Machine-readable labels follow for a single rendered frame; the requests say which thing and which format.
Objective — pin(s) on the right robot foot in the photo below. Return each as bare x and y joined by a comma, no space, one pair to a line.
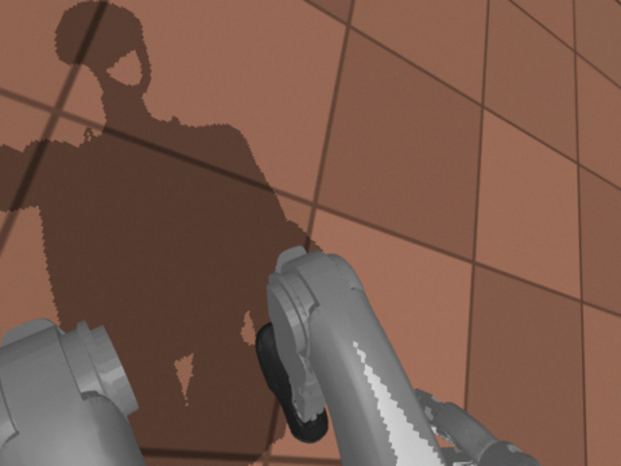
278,382

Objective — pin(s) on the right robot arm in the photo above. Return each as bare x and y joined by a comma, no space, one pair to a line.
505,453

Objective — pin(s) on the right robot hand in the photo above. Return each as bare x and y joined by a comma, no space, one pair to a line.
458,428

